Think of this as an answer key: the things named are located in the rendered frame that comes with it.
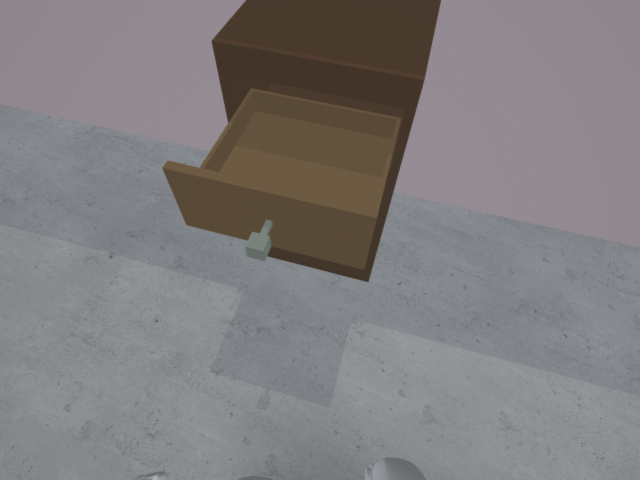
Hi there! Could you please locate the drawer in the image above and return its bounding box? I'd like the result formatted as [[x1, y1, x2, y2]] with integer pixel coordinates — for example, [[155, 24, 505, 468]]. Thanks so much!
[[162, 88, 401, 270]]

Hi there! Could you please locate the handle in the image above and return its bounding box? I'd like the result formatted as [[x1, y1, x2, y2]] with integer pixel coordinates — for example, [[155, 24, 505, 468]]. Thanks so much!
[[245, 220, 273, 261]]

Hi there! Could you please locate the cabinet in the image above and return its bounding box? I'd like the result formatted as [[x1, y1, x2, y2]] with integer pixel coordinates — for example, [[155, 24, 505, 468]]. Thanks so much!
[[212, 0, 441, 282]]

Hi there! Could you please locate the robot right thigh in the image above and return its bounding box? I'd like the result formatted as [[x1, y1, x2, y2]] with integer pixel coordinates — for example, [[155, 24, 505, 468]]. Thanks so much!
[[365, 457, 427, 480]]

